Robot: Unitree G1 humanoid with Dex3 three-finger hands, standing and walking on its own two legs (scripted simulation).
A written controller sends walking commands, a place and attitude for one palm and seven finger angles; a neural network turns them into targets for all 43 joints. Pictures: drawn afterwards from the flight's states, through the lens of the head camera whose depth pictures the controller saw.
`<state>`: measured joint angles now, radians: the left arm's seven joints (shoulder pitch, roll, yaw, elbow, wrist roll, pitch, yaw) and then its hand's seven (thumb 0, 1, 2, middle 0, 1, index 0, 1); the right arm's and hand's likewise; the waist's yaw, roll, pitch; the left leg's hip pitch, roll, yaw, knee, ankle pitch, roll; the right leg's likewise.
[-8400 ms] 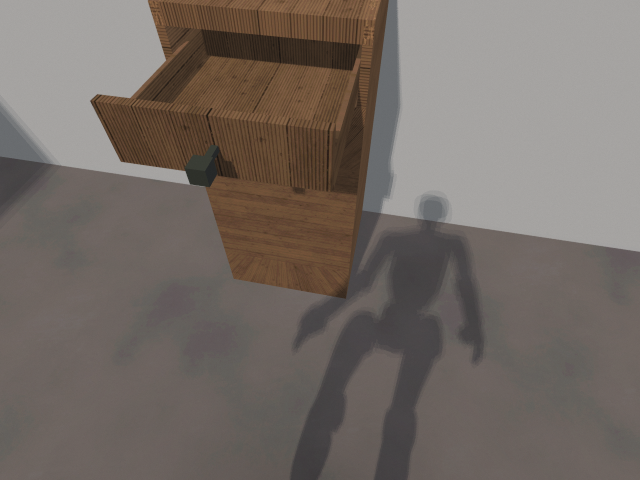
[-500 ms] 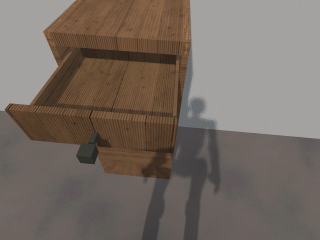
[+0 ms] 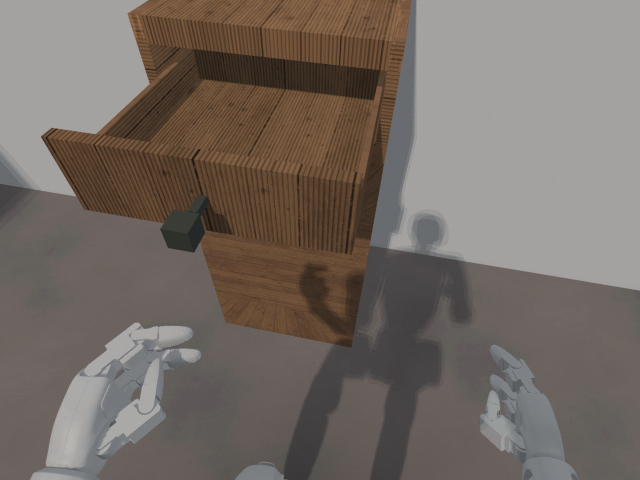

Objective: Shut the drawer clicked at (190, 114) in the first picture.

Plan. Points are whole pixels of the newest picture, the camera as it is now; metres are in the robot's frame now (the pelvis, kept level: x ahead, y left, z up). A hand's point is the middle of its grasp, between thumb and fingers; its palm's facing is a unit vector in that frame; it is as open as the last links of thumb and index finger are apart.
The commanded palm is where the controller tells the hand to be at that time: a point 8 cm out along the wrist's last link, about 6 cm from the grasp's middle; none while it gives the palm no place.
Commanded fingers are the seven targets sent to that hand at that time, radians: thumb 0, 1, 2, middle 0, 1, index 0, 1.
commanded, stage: raise the hand and make a fist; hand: left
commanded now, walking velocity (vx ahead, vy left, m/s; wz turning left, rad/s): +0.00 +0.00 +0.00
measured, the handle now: (190, 220) +0.37 +0.20 +0.14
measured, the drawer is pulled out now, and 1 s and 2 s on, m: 0.27 0.27 0.27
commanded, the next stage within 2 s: bring the fist close to the handle in 1.34 s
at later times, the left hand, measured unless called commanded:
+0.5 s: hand (149, 351) +0.20 +0.18 +0.15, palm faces -0.07 -0.99 -0.09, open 3.2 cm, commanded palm +0.15 +0.24 +0.17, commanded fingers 0.00 0.90 0.90 -1.28 -1.47 -1.28 -1.47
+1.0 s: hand (114, 301) +0.19 +0.18 +0.24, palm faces -0.07 -0.98 -0.18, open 3.3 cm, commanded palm +0.15 +0.23 +0.24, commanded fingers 0.00 0.90 0.90 -1.40 -1.60 -1.40 -1.60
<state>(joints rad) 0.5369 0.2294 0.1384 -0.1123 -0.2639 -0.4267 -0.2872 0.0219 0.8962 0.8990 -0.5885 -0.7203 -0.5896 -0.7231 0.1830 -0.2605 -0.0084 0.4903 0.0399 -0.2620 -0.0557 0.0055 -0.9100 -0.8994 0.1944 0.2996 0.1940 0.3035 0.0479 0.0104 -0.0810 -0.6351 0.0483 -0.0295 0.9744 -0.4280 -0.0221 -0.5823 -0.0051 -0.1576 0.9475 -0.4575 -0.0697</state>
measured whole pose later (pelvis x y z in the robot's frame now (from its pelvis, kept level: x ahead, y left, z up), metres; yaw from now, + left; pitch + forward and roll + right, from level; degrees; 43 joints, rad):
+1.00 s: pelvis +0.03 +0.02 +0.05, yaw -1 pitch -4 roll +0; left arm 0.50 0.29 0.22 -0.67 -0.32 0.15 -0.28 0.02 0.89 0.90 -1.39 -1.59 -1.40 -1.59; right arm 0.20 -0.24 0.11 0.58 0.08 -0.35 -0.05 0.01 -0.90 -0.90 0.20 0.30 0.20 0.30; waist 0.09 0.07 -0.07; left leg -0.22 0.02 0.03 0.59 -0.31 0.00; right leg -0.19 -0.01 -0.11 0.58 -0.33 -0.03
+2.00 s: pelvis +0.04 +0.02 +0.05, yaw -1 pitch -2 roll +0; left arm 0.46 0.22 0.16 -0.41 -0.27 0.02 -0.26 0.02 0.89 0.90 -1.40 -1.60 -1.40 -1.60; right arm 0.23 -0.24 0.06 0.63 0.05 -0.38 -0.06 0.01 -0.91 -0.90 0.20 0.30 0.20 0.30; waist 0.05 0.06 -0.05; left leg -0.25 0.02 0.03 0.61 -0.32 0.00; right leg -0.22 -0.01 -0.10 0.60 -0.34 -0.03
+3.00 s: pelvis +0.04 +0.01 +0.04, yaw -2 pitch +3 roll +0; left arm 0.29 0.20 0.12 -0.11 -0.25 -0.16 -0.24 0.02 0.90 0.90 -1.40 -1.60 -1.40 -1.60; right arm 0.23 -0.26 0.03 0.61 0.04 -0.28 -0.05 0.01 -0.91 -0.90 0.20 0.30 0.20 0.30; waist 0.01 0.06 -0.05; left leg -0.37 0.03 0.03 0.68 -0.35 -0.01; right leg -0.35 -0.01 -0.10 0.68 -0.38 -0.04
